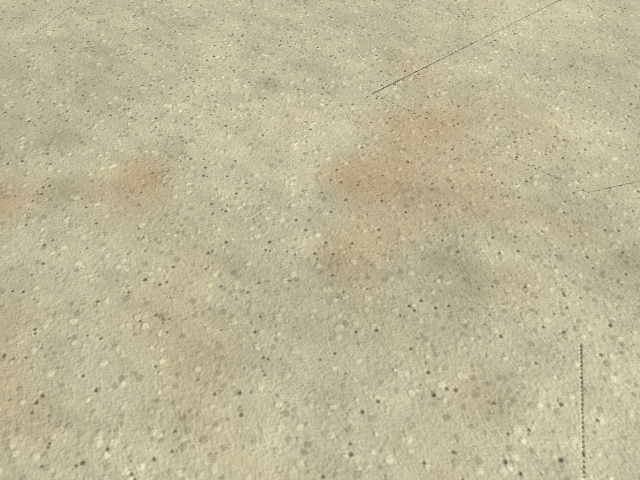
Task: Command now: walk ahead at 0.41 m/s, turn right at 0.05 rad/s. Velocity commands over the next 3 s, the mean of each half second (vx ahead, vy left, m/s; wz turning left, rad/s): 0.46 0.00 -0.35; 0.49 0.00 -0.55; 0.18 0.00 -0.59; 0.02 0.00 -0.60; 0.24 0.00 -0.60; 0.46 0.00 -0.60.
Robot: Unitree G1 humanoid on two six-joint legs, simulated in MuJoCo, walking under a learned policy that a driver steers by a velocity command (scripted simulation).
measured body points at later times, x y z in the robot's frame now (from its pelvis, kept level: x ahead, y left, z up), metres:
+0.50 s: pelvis +0.25 -0.09 +0.00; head +0.28 -0.11 +0.45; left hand +0.40 +0.16 -0.11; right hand +0.34 -0.39 -0.10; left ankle +0.34 +0.08 -0.67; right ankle +0.27 -0.16 -0.74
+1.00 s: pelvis +0.53 -0.12 +0.00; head +0.56 -0.12 +0.45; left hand +0.79 +0.06 -0.10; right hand +0.48 -0.40 -0.10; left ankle +0.59 -0.02 -0.74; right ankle +0.48 -0.25 -0.66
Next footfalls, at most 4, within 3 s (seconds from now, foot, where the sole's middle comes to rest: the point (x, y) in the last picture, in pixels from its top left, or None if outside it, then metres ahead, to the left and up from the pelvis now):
0.28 right None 0.31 -0.16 -0.78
0.78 left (334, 433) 0.62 -0.04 -0.78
1.24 right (482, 400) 0.70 -0.38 -0.78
1.70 left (406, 342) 0.86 -0.22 -0.78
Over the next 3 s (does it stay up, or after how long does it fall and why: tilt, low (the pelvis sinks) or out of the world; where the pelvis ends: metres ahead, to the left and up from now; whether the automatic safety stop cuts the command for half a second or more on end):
stays up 0.73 -0.59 -0.01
